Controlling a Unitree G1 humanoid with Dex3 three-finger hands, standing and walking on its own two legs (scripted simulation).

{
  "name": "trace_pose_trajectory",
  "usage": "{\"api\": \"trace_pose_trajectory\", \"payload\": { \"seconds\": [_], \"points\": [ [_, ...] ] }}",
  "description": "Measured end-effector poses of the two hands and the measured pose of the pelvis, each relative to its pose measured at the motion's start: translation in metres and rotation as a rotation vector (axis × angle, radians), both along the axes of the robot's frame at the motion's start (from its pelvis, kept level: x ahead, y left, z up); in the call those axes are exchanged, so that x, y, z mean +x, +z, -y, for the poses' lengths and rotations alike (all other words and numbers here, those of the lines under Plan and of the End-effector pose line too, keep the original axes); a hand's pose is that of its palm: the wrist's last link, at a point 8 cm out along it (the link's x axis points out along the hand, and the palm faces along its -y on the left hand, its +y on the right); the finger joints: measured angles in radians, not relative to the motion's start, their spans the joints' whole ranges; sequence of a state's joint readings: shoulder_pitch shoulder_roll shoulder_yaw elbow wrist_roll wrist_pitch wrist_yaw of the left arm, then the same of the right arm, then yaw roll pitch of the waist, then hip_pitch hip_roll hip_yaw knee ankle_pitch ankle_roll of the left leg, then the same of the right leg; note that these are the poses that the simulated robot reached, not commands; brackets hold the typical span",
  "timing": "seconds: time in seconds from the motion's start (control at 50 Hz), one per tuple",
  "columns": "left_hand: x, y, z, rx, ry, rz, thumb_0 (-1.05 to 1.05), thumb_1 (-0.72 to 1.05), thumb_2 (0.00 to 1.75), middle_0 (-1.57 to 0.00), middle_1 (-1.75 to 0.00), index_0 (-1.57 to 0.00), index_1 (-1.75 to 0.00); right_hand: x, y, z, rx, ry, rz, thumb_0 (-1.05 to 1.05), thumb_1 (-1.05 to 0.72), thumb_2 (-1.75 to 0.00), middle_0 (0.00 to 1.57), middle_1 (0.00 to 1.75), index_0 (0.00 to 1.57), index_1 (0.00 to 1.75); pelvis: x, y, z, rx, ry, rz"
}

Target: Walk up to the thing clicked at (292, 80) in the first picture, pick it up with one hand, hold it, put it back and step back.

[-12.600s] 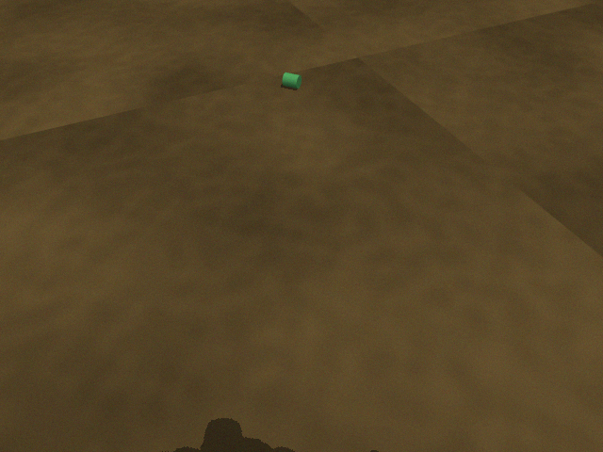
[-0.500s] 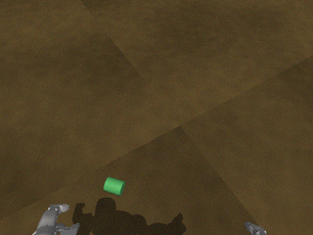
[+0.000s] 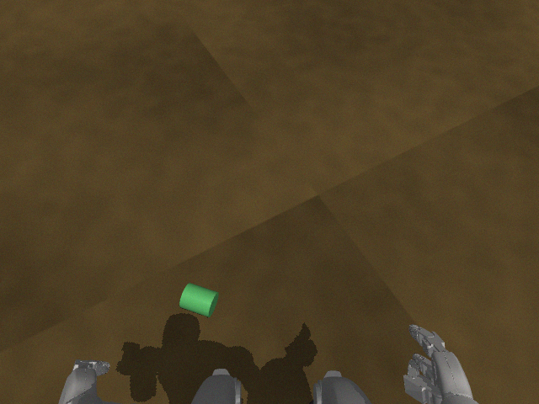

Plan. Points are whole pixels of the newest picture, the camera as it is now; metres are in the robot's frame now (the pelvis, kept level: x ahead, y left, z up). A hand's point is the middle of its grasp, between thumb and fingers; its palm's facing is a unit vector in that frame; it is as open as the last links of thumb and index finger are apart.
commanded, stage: rise first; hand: left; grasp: from above
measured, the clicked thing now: (199, 299) +0.44 +0.23 -0.66
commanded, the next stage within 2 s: none
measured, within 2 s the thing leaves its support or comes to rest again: neither
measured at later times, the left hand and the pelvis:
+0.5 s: hand (136, 355) +0.23 +0.29 -0.31, palm faces -0.12 -0.47 -0.87, open 13.9 cm; pelvis -0.05 -0.01 -0.14, yaw -1 degrees
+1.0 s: hand (160, 315) +0.34 +0.29 -0.45, palm faces -0.06 -0.44 -0.90, open 13.8 cm; pelvis -0.09 +0.00 -0.31, yaw -5 degrees
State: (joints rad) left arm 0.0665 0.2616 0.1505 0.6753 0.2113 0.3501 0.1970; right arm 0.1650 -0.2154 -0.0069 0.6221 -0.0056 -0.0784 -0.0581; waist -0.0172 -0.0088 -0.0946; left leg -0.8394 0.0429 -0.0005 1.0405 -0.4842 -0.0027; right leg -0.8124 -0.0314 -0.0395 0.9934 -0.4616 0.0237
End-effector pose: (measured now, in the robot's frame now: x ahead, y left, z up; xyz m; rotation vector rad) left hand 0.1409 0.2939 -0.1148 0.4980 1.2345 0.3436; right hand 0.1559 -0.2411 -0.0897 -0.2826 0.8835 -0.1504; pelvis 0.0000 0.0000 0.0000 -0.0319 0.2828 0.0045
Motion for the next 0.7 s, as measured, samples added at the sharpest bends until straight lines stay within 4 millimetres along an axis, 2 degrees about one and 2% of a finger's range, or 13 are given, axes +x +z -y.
{"api": "trace_pose_trajectory", "payload": {
  "seconds": [0.16,0.28,0.38,0.5,0.6,0.7],
  "points": [
    [-0.005,-0.018,0.001,0.071,-0.012,-0.038,0.00,-0.51,0.97,-0.08,-1.06,-0.08,-1.07,0.007,-0.017,-0.007,0.009,0.020,0.018,0.00,-0.86,-0.89,0.21,0.30,0.21,0.30,-0.004,-0.017,0.001,-0.003,0.005,-0.041],
    [0.006,-0.050,-0.006,0.197,-0.053,-0.081,0.00,-0.50,0.96,-0.08,-1.05,-0.08,-1.06,-0.003,-0.049,-0.001,-0.011,0.051,-0.006,0.00,-0.87,-0.89,0.21,0.30,0.21,0.30,-0.015,-0.045,0.005,-0.001,0.008,-0.099],
    [0.035,-0.089,-0.011,0.351,-0.083,-0.101,0.00,-0.49,0.97,-0.09,-1.04,-0.09,-1.05,-0.019,-0.095,0.011,-0.034,0.084,-0.065,0.00,-0.89,-0.90,0.21,0.30,0.21,0.30,-0.029,-0.084,0.009,-0.002,0.006,-0.181],
    [0.088,-0.136,-0.004,0.510,-0.076,-0.065,0.00,-0.48,0.99,-0.09,-1.03,-0.09,-1.04,-0.050,-0.161,0.028,-0.045,0.108,-0.157,0.00,-0.90,-0.90,0.21,0.30,0.21,0.30,-0.049,-0.140,0.013,-0.007,-0.005,-0.278],
    [0.129,-0.175,0.003,0.575,-0.039,-0.019,0.00,-0.48,1.01,-0.10,-1.02,-0.09,-1.04,-0.088,-0.214,0.039,-0.034,0.113,-0.242,0.00,-0.90,-0.90,0.21,0.29,0.21,0.30,-0.067,-0.190,0.015,-0.010,-0.022,-0.314],
    [0.150,-0.213,0.004,0.596,-0.026,-0.020,0.00,-0.48,1.03,-0.13,-0.99,-0.11,-1.02,-0.132,-0.262,0.041,0.010,0.096,-0.335,0.00,-0.90,-0.90,0.21,0.29,0.20,0.30,-0.083,-0.234,0.015,-0.017,-0.042,-0.329]
  ]
}}
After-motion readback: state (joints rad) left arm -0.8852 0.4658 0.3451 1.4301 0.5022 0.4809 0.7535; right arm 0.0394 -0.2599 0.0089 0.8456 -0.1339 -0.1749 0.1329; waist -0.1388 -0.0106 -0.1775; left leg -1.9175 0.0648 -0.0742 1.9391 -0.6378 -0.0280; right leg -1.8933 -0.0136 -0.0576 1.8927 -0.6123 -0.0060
